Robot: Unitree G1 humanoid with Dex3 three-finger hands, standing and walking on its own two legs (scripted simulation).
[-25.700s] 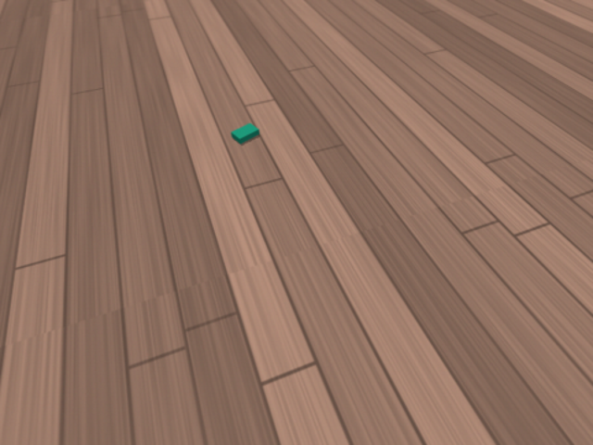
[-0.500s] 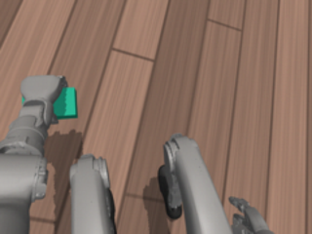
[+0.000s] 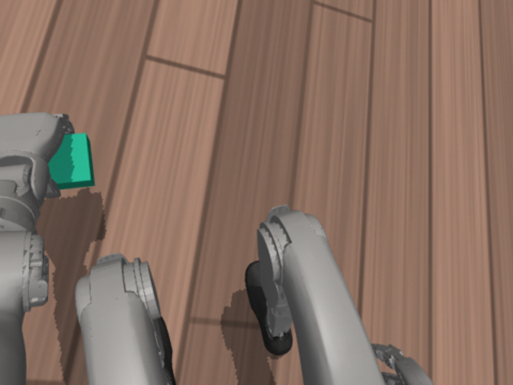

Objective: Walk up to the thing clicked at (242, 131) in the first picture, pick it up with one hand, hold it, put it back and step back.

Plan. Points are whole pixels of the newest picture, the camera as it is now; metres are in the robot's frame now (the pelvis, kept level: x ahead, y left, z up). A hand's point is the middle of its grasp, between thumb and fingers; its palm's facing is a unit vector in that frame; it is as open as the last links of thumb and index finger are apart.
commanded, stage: crouch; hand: left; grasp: from above
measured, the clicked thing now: (45, 163) +0.50 +0.22 -0.20
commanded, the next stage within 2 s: lower in 0.18 s
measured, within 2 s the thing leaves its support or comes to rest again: rests again in 1.72 s
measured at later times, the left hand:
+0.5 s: hand (51, 167) +0.50 +0.22 -0.20, palm faces -0.50 +0.00 -0.86, open 10.9 cm
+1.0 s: hand (66, 167) +0.51 +0.21 -0.26, palm faces -0.50 +0.00 -0.87, open 10.9 cm
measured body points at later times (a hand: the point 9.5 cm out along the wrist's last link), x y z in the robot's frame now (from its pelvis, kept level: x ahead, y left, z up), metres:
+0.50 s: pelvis +0.00 +0.00 -0.02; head +0.26 +0.07 +0.35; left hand +0.52 +0.22 -0.16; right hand +0.02 -0.27 -0.11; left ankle +0.07 +0.12 -0.31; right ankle +0.12 -0.13 -0.31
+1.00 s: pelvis +0.01 +0.01 -0.04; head +0.29 +0.07 +0.31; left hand +0.53 +0.21 -0.21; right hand +0.00 -0.25 -0.11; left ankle +0.07 +0.12 -0.31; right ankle +0.12 -0.13 -0.31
